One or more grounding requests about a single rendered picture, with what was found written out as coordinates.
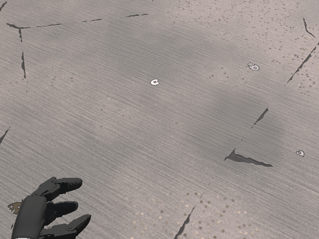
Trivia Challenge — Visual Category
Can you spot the left robot hand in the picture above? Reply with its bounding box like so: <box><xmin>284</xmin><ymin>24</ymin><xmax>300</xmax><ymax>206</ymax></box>
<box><xmin>11</xmin><ymin>176</ymin><xmax>92</xmax><ymax>239</ymax></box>

